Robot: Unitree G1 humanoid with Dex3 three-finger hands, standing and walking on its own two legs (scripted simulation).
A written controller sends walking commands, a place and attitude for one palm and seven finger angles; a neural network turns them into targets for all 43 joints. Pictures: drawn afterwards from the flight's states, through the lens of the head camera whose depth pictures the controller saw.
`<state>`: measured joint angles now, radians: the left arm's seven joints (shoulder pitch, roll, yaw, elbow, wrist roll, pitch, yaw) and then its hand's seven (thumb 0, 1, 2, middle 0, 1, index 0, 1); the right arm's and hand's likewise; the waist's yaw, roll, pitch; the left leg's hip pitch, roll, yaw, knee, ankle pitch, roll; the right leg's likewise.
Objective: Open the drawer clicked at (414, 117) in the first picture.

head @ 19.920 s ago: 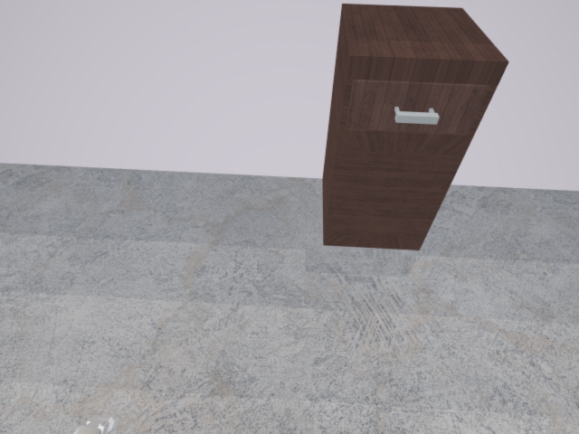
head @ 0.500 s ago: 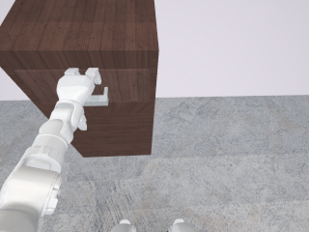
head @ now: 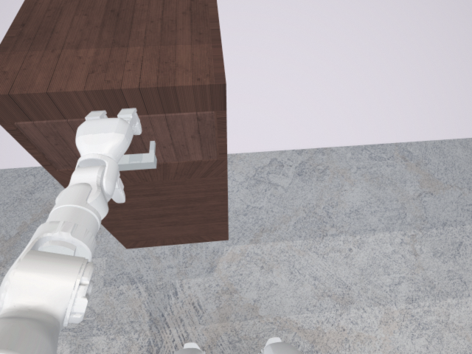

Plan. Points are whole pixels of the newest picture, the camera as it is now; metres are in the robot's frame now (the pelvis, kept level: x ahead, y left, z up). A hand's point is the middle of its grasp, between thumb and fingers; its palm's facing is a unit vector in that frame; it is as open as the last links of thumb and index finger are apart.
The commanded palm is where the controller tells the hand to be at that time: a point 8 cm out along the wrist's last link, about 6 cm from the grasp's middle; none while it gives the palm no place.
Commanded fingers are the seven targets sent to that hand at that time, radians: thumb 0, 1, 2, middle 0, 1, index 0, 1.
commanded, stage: move the hooked fingers above the handle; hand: left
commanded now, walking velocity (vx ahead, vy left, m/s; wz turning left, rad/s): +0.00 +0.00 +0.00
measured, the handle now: (127, 154) +0.52 +0.20 -0.04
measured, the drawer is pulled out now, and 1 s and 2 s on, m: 0.00 0.00 0.00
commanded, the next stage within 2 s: lower the fingers behind the handle in 1.04 s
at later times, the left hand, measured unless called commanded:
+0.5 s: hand (117, 155) +0.47 +0.20 +0.02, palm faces -0.07 +0.00 -1.00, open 13.5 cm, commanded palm +0.47 +0.20 +0.08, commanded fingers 0.00 -0.50 0.30 -0.30 -1.20 -0.30 -1.20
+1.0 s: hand (118, 155) +0.47 +0.20 +0.02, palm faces -0.05 -0.01 -1.00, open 13.6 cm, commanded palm +0.47 +0.19 +0.07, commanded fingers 0.00 -0.50 0.30 -0.30 -1.20 -0.30 -1.20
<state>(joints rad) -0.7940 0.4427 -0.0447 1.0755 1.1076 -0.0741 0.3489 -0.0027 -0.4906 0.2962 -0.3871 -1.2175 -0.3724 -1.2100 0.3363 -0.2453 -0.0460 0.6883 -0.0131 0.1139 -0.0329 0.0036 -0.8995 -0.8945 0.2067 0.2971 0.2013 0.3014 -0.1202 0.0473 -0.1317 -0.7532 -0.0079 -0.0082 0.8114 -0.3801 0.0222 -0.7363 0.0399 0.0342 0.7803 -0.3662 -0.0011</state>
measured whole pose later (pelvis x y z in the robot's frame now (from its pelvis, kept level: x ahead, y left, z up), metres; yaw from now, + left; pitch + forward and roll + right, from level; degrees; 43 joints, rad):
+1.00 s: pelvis -0.01 +0.00 -0.01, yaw +1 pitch +19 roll -1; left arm -0.87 0.41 -0.11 1.13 1.08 0.01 0.37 0.00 -0.49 0.30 -0.33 -1.22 -0.38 -1.21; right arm 0.36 -0.24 -0.06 0.71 -0.02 0.08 -0.02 0.00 -0.90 -0.89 0.20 0.30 0.20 0.30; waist -0.12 0.05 -0.14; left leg -0.80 -0.01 -0.03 0.85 -0.38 0.02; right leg -0.77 0.04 0.01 0.81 -0.37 -0.01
